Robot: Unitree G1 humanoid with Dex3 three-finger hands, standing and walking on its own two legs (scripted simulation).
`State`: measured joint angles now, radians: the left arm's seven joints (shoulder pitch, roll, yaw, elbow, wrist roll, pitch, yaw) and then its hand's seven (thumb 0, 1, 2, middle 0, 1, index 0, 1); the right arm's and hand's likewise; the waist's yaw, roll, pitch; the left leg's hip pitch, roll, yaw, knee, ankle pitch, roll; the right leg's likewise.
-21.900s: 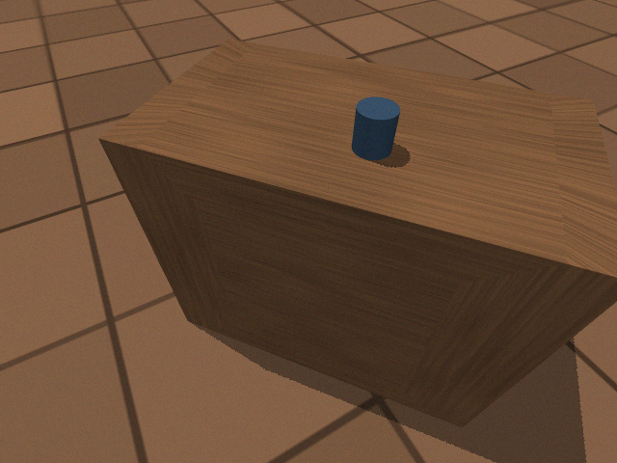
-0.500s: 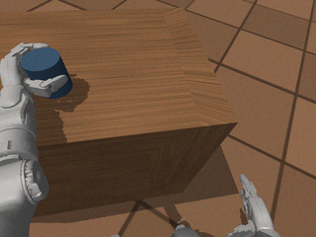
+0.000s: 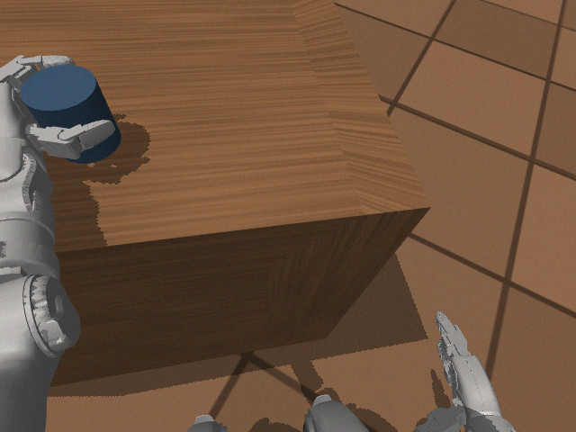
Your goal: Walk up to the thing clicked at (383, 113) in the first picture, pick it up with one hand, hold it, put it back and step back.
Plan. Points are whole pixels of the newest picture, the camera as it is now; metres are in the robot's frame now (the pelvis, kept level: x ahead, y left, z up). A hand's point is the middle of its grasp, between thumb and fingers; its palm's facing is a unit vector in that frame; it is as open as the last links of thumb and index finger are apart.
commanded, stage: open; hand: left
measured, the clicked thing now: (76, 116) +0.53 +0.21 +0.12
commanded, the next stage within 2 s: withdraw in 0.20 s
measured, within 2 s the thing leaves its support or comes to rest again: neither
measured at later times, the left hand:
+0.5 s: hand (55, 99) +0.53 +0.22 +0.15, palm faces +0.22 -0.98 +0.02, open 16.9 cm
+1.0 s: hand out of the picture +0.48 +0.34 +0.23, palm faces +0.39 -0.90 -0.21, open 17.5 cm
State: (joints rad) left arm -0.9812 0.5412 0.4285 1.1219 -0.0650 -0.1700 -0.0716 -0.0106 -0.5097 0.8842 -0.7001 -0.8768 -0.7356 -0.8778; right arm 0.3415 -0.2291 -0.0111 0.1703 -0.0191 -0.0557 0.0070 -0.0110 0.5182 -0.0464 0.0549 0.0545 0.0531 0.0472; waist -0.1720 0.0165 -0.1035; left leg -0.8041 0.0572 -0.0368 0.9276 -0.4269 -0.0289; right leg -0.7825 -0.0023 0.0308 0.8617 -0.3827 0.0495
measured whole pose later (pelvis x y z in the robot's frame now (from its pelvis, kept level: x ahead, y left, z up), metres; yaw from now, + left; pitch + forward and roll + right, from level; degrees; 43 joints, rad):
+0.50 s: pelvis +0.01 +0.00 +0.00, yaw +0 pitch +17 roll -2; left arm -0.96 0.54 0.44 1.06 -0.06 -0.14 -0.07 -0.01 -0.61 0.13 -0.21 -0.19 -0.21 -0.18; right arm 0.35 -0.23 -0.01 0.12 -0.01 -0.03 0.00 -0.01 0.53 -0.05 0.06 0.06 0.06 0.05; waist -0.17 0.02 -0.12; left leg -0.78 0.06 -0.03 0.93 -0.44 -0.02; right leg -0.76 0.00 0.04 0.86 -0.40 0.05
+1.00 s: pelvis +0.02 +0.00 +0.02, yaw +1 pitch +12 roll -1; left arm -0.93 0.74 0.44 1.05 0.03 0.07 -0.15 -0.01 -0.57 0.03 -0.07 -0.07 -0.07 -0.06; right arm 0.36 -0.25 -0.01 0.30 0.04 -0.01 0.02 -0.01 0.56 -0.05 0.05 0.06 0.05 0.05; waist -0.07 0.04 -0.11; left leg -0.59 0.04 -0.02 0.78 -0.40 -0.02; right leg -0.58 -0.03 0.04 0.73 -0.36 0.06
